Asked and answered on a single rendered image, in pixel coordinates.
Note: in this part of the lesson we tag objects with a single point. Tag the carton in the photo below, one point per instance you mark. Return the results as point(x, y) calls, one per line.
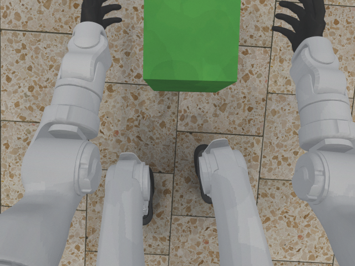
point(191, 45)

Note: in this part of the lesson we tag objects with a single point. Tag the left robot forearm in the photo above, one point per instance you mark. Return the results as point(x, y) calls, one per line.
point(73, 112)

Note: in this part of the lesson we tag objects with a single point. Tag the robot left thigh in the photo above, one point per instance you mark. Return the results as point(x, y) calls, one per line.
point(121, 232)

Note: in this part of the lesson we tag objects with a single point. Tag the robot right upper arm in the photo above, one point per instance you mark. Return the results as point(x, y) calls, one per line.
point(326, 181)

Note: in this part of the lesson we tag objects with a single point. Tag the robot left upper arm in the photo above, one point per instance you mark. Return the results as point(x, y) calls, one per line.
point(57, 173)

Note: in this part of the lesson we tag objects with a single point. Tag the right robot forearm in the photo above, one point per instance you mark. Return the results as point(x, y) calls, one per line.
point(323, 103)

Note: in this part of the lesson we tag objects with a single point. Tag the robot left hand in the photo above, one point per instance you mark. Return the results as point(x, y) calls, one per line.
point(93, 12)

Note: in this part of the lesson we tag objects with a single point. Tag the right robot shin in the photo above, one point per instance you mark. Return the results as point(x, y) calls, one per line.
point(222, 143)

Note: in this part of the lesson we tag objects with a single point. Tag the robot right hand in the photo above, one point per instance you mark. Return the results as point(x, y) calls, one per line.
point(311, 22)

